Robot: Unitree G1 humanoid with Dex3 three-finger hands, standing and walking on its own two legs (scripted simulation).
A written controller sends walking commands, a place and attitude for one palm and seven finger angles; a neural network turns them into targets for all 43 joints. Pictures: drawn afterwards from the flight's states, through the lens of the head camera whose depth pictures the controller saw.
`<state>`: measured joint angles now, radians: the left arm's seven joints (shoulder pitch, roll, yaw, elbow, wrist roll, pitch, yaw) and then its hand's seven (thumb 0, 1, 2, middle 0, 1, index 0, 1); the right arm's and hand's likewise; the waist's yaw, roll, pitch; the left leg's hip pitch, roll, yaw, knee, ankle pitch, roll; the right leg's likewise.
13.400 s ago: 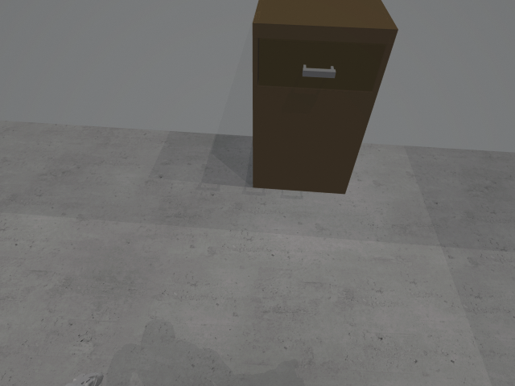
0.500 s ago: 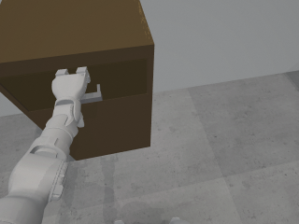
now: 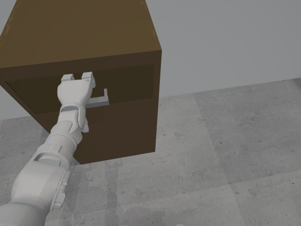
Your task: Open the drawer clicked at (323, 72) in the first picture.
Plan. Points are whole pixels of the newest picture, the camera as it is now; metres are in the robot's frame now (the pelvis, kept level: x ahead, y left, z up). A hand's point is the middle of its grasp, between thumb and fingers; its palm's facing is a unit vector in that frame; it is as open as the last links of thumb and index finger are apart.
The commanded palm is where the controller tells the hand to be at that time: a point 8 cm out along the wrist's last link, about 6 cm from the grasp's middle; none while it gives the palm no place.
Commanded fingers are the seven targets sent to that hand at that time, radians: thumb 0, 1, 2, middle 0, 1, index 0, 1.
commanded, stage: move the hooked fingers above the handle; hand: left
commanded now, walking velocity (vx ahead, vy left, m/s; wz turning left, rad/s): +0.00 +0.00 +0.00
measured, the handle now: (91, 98) +0.54 +0.19 -0.04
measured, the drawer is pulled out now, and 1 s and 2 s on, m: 0.00 0.00 0.00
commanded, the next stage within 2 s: lower the fingers behind the handle in 0.14 s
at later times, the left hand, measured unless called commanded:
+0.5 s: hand (85, 105) +0.47 +0.19 +0.00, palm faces -0.06 -0.02 -1.00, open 13.8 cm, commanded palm +0.45 +0.19 +0.05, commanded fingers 0.00 -0.50 0.30 -0.30 -1.20 -0.30 -1.20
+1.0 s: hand (87, 111) +0.47 +0.19 -0.03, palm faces -0.03 -0.02 -1.00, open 13.9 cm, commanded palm +0.45 +0.19 +0.02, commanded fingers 0.00 -0.50 0.30 -0.30 -1.20 -0.30 -1.20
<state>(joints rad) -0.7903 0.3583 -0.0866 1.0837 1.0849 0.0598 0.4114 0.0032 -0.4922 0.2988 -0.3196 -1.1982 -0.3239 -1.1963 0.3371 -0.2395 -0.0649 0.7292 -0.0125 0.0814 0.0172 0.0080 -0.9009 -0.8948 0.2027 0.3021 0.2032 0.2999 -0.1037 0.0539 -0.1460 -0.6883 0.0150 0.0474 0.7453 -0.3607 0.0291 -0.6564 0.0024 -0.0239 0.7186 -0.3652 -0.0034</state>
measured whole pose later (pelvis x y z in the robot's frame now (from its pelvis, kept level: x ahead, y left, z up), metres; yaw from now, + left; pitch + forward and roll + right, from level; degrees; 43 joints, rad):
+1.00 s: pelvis -0.01 +0.00 -0.02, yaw +0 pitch +22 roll -1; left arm -0.81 0.36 -0.05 1.16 1.11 0.05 0.49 0.00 -0.49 0.30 -0.32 -1.20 -0.32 -1.20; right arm 0.34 -0.24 -0.07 0.75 -0.04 0.06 0.02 0.01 -0.90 -0.89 0.20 0.30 0.20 0.30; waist -0.13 0.06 -0.18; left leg -0.88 0.03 0.04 0.90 -0.42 0.03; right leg -0.84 0.01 -0.03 0.87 -0.42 -0.01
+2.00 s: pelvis -0.01 +0.00 -0.04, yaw -1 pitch +25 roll -2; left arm -0.82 0.39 -0.02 1.15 1.11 0.05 0.51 0.00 -0.48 0.30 -0.30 -1.20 -0.32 -1.19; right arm 0.33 -0.24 -0.06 0.74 -0.04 0.05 0.02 0.01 -0.90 -0.89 0.20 0.30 0.20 0.30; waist -0.15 0.06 -0.19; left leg -1.00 0.04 0.03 1.01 -0.45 0.03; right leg -0.96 0.02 -0.03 0.97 -0.45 -0.01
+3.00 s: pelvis +0.00 +0.00 -0.03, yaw -2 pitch +24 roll -2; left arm -0.71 0.36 -0.04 1.05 1.09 0.07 0.50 0.01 0.71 0.77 -0.31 -1.34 -0.33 -1.28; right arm 0.35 -0.23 -0.07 0.74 -0.04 0.07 0.03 0.01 -0.90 -0.89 0.20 0.30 0.20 0.30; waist -0.13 0.07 -0.19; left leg -0.93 0.04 0.05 0.97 -0.46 0.03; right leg -0.90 0.02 -0.01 0.92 -0.45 0.00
